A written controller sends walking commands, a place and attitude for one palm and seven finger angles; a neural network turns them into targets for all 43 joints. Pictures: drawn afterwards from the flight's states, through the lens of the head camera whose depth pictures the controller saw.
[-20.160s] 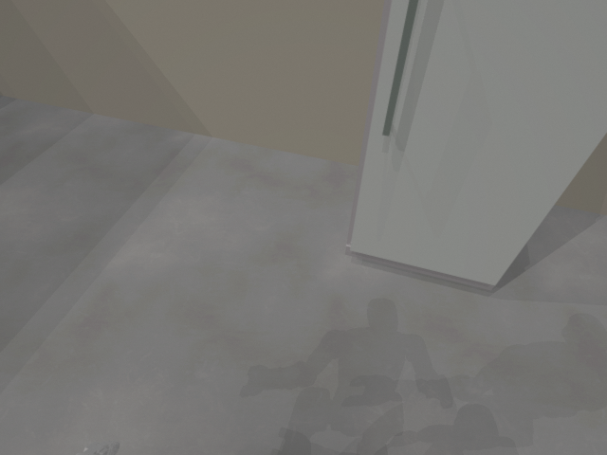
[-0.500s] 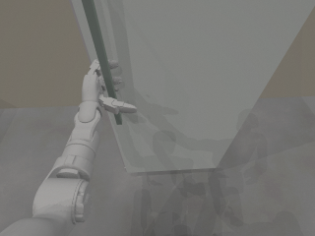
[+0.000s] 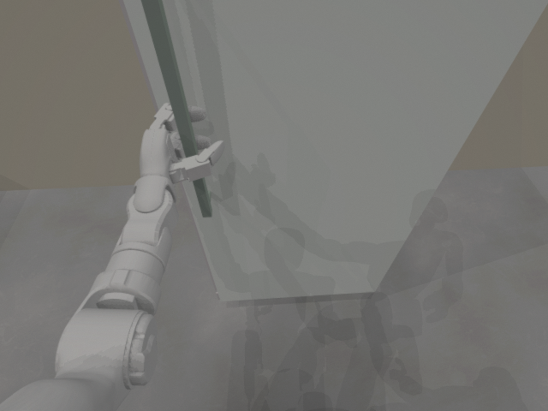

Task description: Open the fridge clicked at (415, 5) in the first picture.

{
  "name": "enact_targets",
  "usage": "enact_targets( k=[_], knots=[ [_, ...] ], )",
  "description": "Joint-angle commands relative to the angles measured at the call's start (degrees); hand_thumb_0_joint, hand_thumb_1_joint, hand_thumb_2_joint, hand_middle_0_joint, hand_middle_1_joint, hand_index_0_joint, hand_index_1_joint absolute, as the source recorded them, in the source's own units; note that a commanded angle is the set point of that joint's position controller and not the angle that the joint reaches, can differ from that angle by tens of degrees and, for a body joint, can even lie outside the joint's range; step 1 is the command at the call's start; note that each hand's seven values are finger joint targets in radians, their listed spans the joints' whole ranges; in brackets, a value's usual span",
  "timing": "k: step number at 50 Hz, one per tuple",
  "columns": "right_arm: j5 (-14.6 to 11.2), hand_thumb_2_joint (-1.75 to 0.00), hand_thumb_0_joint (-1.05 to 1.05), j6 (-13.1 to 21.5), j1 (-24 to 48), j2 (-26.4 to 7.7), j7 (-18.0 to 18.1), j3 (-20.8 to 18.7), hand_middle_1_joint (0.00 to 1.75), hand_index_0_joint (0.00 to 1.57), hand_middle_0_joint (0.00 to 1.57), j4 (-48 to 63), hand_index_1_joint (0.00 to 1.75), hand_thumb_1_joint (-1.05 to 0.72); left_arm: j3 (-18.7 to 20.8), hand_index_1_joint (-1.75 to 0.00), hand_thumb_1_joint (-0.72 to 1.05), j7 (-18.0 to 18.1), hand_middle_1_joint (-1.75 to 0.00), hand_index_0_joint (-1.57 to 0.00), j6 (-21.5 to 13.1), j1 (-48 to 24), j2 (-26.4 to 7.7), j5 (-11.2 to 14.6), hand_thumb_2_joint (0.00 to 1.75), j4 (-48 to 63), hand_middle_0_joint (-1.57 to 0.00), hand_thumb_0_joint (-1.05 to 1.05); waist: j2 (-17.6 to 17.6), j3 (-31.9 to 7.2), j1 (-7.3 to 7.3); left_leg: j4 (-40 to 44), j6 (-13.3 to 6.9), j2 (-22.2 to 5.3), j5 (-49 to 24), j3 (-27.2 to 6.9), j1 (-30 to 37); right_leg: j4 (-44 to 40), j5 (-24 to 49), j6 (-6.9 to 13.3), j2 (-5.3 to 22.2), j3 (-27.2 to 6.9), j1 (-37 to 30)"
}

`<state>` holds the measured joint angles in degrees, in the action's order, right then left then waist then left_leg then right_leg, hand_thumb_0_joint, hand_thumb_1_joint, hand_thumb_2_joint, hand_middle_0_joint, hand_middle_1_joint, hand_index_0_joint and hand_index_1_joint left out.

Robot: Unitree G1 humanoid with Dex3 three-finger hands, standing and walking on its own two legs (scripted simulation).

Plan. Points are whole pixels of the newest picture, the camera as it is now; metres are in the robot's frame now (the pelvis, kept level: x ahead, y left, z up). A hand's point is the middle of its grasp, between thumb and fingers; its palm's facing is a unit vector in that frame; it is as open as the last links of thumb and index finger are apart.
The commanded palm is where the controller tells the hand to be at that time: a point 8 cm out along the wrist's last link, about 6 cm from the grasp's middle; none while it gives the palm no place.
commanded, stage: grip the handle and tug to test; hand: left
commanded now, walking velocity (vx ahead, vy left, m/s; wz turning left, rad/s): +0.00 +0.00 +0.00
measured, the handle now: (184, 113) +0.51 +0.14 +0.16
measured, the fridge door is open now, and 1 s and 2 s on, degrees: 0 0 21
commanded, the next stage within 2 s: pull the door a little, standing still in 0.88 s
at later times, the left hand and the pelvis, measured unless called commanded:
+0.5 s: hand (201, 154) +0.46 +0.11 +0.12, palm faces +0.04 -1.00 +0.01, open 5.3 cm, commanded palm +0.43 +0.16 +0.13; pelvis +0.00 +0.00 +0.00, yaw +0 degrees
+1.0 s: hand (201, 157) +0.45 +0.11 +0.12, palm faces +0.03 -1.00 +0.02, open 5.6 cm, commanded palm +0.42 +0.16 +0.13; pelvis +0.03 +0.00 +0.01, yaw -2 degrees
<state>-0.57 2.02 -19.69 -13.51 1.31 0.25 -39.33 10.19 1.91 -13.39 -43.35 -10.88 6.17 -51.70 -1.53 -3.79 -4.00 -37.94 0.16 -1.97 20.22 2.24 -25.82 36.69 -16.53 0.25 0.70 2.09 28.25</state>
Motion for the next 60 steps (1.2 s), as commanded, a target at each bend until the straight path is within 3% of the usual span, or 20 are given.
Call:
enact_targets(
  k=[1, 2, 5, 7, 10, 12, 13, 17, 18, 22, 26, 32, 34, 37, 39, 42, 49, 50, 52, 60],
  knots=[
    [-0.35, -0.9, 0.0, 2.13, -1.78, -7.9, 0.35, -2.8, 0.3, 0.2, 0.2, 5.64, 0.3, -0.9, 0.75, -1.39, 0.81, -1.02, -1.39, -0.44, -4.1, -27.23, -7.56, 0.21, 0.86, 12.78, -0.44, 0.0, 2.21, -19.38, -0.48, 3.98, -1.07, 2.25, -15.05, -0.8, 6.07, -3.23, 18.62, 0.99, -2.06, 0.15, -11.17],
    [-0.3, -0.9, 0.0, 1.99, -2.11, -8.16, 0.45, -2.81, 0.3, 0.2, 0.2, 5.55, 0.3, -0.9, 0.99, -1.39, 0.85, -0.94, -1.39, -0.44, -4.04, -27.09, -8.2, -0.02, 0.88, 11.63, -0.44, 0.0, 3.69, -18.68, -0.68, 4.02, -1.13, 2.09, -14.81, -1.0, 5.52, -3.32, 18.09, 0.93, -2.02, 0.27, -11.19],
    [-0.33, -0.9, 0.0, 1.92, -2.21, -7.96, 0.46, -2.77, 0.3, 0.2, 0.2, 5.27, 0.3, -0.9, 0.53, -1.4, 0.9, -1.04, -1.4, -0.45, -3.84, -28.94, -7.49, -0.11, 0.9, 10.3, -0.45, 0.0, 2.5, -18.02, -1.1, 3.76, -1.18, 2.3, -14.22, -0.78, 5.32, -3.39, 17.9, 0.84, -2.0, 0.04, -9.9],
    [-0.2, -0.9, 0.0, 1.68, -2.77, -8.31, 0.51, -2.77, 0.3, 0.2, 0.2, 5.11, 0.3, -0.9, 1.84, -1.4, 0.9, -0.96, -1.4, -0.45, -4.05, -29.05, -9.49, -0.27, 0.9, 9.7, -0.45, 0.0, 2.93, -19.13, -0.73, 3.78, -1.14, 2.29, -14.38, -0.97, 5.08, -3.24, 17.83, 0.95, -1.89, 0.05, -10.91],
    [-0.15, -0.9, 0.0, 1.99, -2.55, -7.92, 0.33, -2.97, 0.3, 0.2, 0.2, 5.48, 0.3, -0.9, 1.43, -1.4, 0.9, -1.04, -1.4, -0.45, -5.12, -29.88, -8.53, 0.07, 0.9, 13.04, -0.45, 0.0, 0.5, -22.63, -0.51, 3.13, -0.97, 2.26, -17.44, -0.96, 7.28, -2.29, 20.43, 1.1, -2.08, 0.0, -11.26],
    [-0.1, -0.9, 0.0, 1.91, -2.96, -8.12, 0.35, -2.97, 0.3, 0.2, 0.2, 5.2, 0.3, -0.9, 1.86, -1.4, 0.9, -0.83, -1.4, -0.45, -5.13, -28.35, -9.07, 0.09, 0.9, 11.99, -0.45, 0.0, 2.88, -21.94, -0.6, 3.1, -0.99, 2.04, -18.04, -1.12, 6.7, -2.34, 20.79, 0.99, -2.12, 0.24, -11.67],
    [-0.21, -0.9, 0.0, 2.03, -2.52, -7.84, 0.25, -2.84, 0.3, 0.2, 0.2, 5.35, 0.3, -0.9, 0.25, -1.4, 0.9, -1.04, -1.4, -0.45, -4.93, -28.74, -7.06, 0.24, 0.9, 11.6, -0.45, 0.0, 2.14, -20.43, -1.18, 3.16, -1.07, 2.12, -17.26, -0.74, 6.37, -2.57, 20.8, 0.79, -2.16, 0.1, -10.77],
    [-0.17, -0.9, 0.0, 1.9, -2.77, -8.19, 0.36, -3.07, 0.3, 0.2, 0.2, 5.39, 0.3, -0.9, 2.01, -1.4, 0.9, -0.9, -1.4, -0.45, -4.96, -27.8, -9.24, 0.07, 0.9, 12.08, -0.45, 0.0, 3.35, -21.33, -0.55, 3.19, -1.2, 2.13, -17.33, -0.71, 6.02, -2.6, 21.18, 0.84, -2.1, -0.04, -12.19],
    [-0.26, -0.9, 0.0, 1.92, -2.46, -8.0, 0.33, -2.89, 0.3, 0.2, 0.2, 5.39, 0.3, -0.9, 1.67, -1.4, 0.9, -1.05, -1.4, -0.45, -4.76, -27.72, -8.83, 0.11, 0.9, 12.09, -0.45, 0.0, 1.78, -20.79, -0.63, 3.25, -1.14, 2.19, -17.13, -0.54, 6.02, -2.64, 21.18, 0.83, -2.07, -0.08, -11.66],
    [-0.14, -0.9, 0.0, 1.69, -2.83, -8.34, 0.58, -2.79, 0.3, 0.2, 0.2, 5.2, 0.3, -0.9, 3.59, -1.4, 0.9, -1.19, -1.4, -0.45, -4.55, -28.89, -11.39, 0.16, 0.9, 10.41, -0.45, 0.0, 4.29, -19.39, -0.75, 3.68, -1.29, 2.32, -14.59, -0.72, 4.22, -3.23, 19.28, 0.72, -1.95, -0.29, -12.31],
    [-0.3, -0.9, 0.0, 1.77, -1.87, -7.78, 0.4, -2.75, 0.3, 0.2, 0.2, 6.27, 0.3, -0.9, 2.72, -1.4, 0.9, -1.72, -1.4, -0.45, -4.61, -25.23, -9.56, 0.44, 0.9, 13.07, -0.45, 0.0, 1.76, -21.0, 0.15, 3.61, -1.16, 2.37, -16.44, -0.09, 5.29, -2.83, 21.38, 0.9, -2.02, -0.21, -13.18],
    [-0.43, -0.9, 0.0, 1.75, -1.36, -7.93, -0.03, -2.98, 0.3, 0.2, 0.2, 7.86, 0.3, -0.9, 3.36, -1.4, 0.9, -1.95, -1.4, -0.45, -3.67, -17.11, -9.42, 0.9, 0.9, 17.15, -0.45, 0.0, 2.11, -21.76, 1.95, 3.86, -1.09, 2.18, -19.37, 0.28, 5.57, -2.54, 24.1, 1.11, -2.02, -0.02, -15.95],
    [-0.59, -0.9, 0.0, 1.69, -0.73, -7.76, -0.08, -2.97, 0.3, 0.2, 0.2, 8.16, 0.3, -0.9, 2.28, -1.4, 0.9, -1.88, -1.4, -0.45, -3.04, -16.77, -8.53, 0.83, 0.9, 19.45, -0.45, 0.0, 1.93, -20.59, 1.53, 4.08, -1.15, 2.03, -19.19, 0.51, 5.87, -2.89, 24.2, 0.94, -2.1, -0.06, -15.33],
    [-0.47, -0.9, 0.0, 1.64, -0.77, -7.95, -0.09, -3.37, 0.3, 0.2, 0.2, 8.86, 0.3, -0.9, 4.67, -1.4, 0.9, -1.67, -1.4, -0.45, -2.03, -10.68, -10.07, 1.31, 0.9, 21.94, -0.45, 0.0, 4.1, -21.98, 3.08, 4.24, -1.23, 1.92, -22.09, 0.83, 6.03, -2.74, 27.21, 1.0, -2.01, 0.01, -18.31],
    [-0.69, -0.9, 0.0, 1.67, 0.07, -7.34, -0.4, -3.23, 0.3, 0.2, 0.2, 9.65, 0.3, -0.9, 2.49, -1.4, 0.9, -2.02, -1.4, -0.45, -1.35, -8.71, -7.57, 1.33, 0.9, 26.6, -0.45, 0.0, 1.29, -22.75, 3.3, 4.26, -1.13, 1.85, -25.55, 1.26, 7.62, -2.43, 30.46, 1.05, -1.99, -0.1, -18.92],
    [-0.76, -0.9, 0.0, 1.36, 0.26, -7.39, -0.45, -3.47, 0.3, 0.2, 0.2, 10.09, 0.3, -0.9, 3.26, -1.4, 0.9, -1.82, -1.4, -0.45, 0.44, -2.92, -7.73, 1.62, 0.9, 28.61, -0.45, 0.0, 3.54, -22.22, 4.05, 4.52, -1.05, 1.54, -28.24, 1.45, 7.72, -2.65, 32.86, 1.07, -1.9, 0.22, -20.86],
    [-0.79, -0.9, 0.0, 0.96, 1.52, -6.54, -0.55, -3.49, 0.3, 0.2, 0.2, 11.15, 0.3, -0.9, 0.56, -1.4, 0.9, -1.16, -1.4, -0.45, 4.2, 0.89, -4.31, 1.45, 0.9, 38.01, -0.45, 0.0, 1.36, -22.25, 4.1, 4.65, -0.88, 1.06, -35.91, 1.54, 11.67, -2.92, 37.77, 0.88, -1.81, 0.38, -21.46],
    [-0.78, -0.9, 0.0, 0.96, 1.49, -6.44, -0.48, -3.41, 0.3, 0.2, 0.2, 10.58, 0.3, -0.9, -1.8, -1.4, 0.9, -0.87, -1.4, -0.45, 4.72, -3.62, -2.5, 1.28, 0.9, 38.67, -0.45, 0.0, 0.49, -21.17, 2.47, 4.33, -0.79, 0.96, -36.23, 1.35, 12.77, -3.29, 37.81, 0.7, -1.83, 0.46, -19.81],
    [-0.49, -0.9, 0.0, 0.53, 0.37, -6.91, 0.05, -3.55, 0.3, 0.2, 0.2, 8.92, 0.3, -0.9, -0.91, -1.4, 0.9, 0.34, -1.4, -0.45, 5.72, -9.33, -4.18, 0.66, 0.9, 35.32, -0.45, 0.0, 2.78, -19.09, 0.9, 3.86, -0.88, 0.84, -34.37, 0.73, 12.76, -3.76, 35.6, 0.51, -2.02, 0.65, -17.57],
    [-0.18, -0.9, 0.0, 0.51, 2.49, -5.77, -0.58, -3.19, 0.3, 0.2, 0.2, 10.88, 0.3, -0.9, -3.1, -1.4, 0.9, -0.38, -1.4, -0.45, 6.24, 2.6, -0.58, 0.44, 0.9, 40.28, -0.45, 0.0, 0.38, -22.77, 4.14, 4.27, -0.54, 0.9, -40.55, 0.63, 14.93, -2.96, 38.95, 1.0, -1.43, 0.88, -21.13]
  ],
)
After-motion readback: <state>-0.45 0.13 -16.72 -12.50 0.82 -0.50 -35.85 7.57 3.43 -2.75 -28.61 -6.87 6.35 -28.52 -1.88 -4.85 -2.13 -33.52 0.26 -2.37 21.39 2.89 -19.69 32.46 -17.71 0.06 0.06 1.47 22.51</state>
